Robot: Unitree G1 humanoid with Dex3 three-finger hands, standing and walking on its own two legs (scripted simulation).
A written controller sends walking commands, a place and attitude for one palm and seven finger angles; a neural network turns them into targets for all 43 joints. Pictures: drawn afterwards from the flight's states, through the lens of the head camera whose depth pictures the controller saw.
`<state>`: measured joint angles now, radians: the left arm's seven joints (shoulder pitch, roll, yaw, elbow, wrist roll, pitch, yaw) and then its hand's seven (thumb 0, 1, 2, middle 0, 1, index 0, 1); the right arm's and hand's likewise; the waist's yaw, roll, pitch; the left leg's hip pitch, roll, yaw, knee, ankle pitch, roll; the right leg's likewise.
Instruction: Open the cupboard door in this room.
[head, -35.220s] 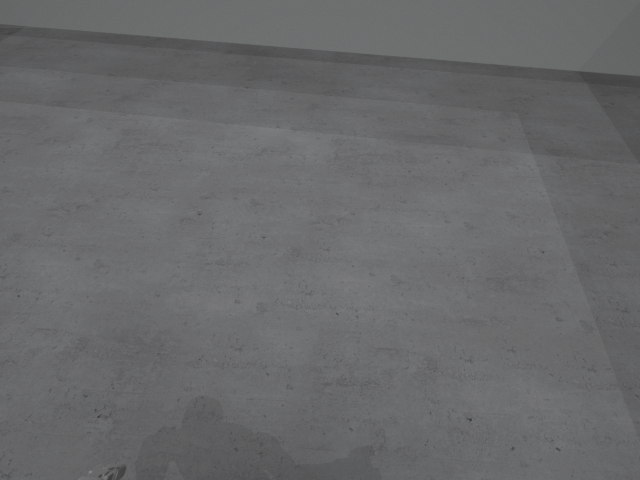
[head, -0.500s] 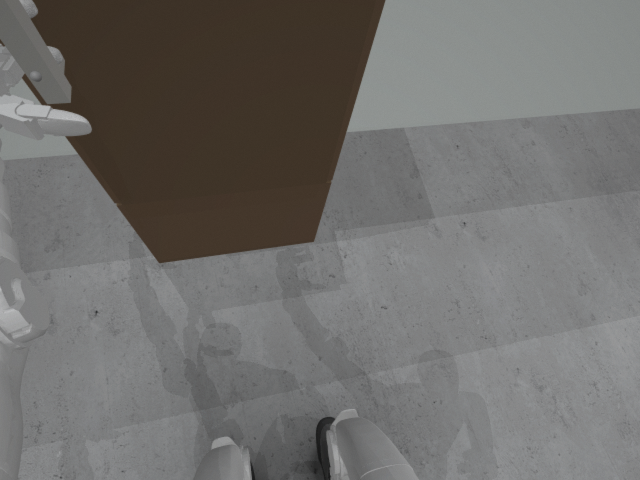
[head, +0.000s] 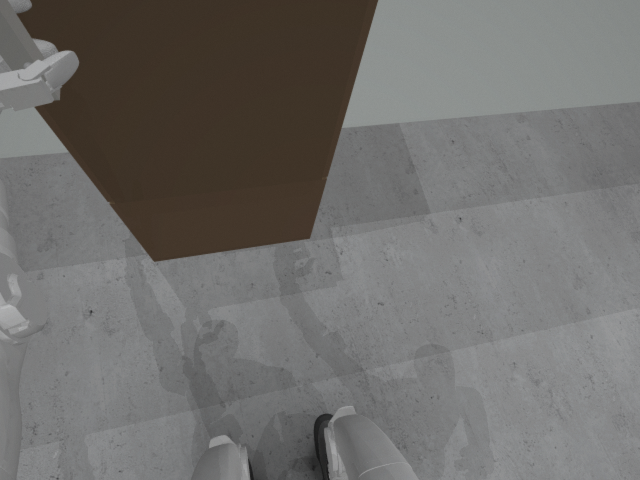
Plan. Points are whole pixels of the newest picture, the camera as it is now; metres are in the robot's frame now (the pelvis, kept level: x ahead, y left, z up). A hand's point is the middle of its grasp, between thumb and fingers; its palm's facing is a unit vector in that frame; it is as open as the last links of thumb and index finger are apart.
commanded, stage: close the thumb around the handle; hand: left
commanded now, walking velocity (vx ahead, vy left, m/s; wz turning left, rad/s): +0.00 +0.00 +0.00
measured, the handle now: (15, 27) +0.61 +0.24 +0.11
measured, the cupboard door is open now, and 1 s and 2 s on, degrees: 0 18 40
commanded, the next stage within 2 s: pull the door open along its arc in 0.26 s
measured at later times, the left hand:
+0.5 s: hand (39, 73) +0.55 +0.22 +0.10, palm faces +0.06 -1.00 +0.00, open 6.0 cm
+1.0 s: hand (78, 165) +0.44 +0.18 +0.10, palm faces +0.18 -0.98 +0.03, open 6.2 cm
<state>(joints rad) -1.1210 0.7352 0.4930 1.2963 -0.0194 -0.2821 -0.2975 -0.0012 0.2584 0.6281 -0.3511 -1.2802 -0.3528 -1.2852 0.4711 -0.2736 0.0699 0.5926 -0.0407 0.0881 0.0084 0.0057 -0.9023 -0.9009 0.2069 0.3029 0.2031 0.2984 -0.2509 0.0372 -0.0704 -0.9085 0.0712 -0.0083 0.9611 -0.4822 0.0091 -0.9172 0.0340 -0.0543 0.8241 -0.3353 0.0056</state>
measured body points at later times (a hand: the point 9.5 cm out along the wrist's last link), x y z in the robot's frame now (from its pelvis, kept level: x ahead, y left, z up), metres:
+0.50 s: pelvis +0.00 +0.00 +0.00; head +0.15 +0.02 +0.42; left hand +0.54 +0.27 +0.11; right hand -0.05 -0.26 -0.09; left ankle -0.03 +0.11 -0.68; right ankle +0.02 -0.13 -0.68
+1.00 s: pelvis +0.01 +0.00 +0.02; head +0.09 +0.00 +0.46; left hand +0.43 +0.23 +0.10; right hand +0.08 -0.26 -0.09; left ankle -0.03 +0.11 -0.68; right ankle +0.02 -0.13 -0.68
